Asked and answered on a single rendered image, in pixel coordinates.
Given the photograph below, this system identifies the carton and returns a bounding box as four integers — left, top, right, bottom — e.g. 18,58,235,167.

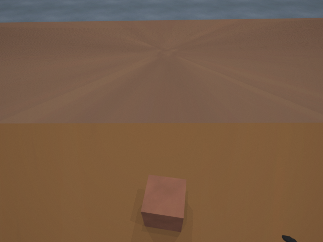
141,174,186,232

